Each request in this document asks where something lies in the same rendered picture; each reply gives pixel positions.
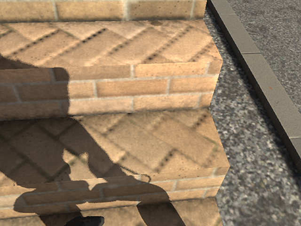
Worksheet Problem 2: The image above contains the left robot hand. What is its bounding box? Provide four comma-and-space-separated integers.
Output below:
64, 216, 104, 226

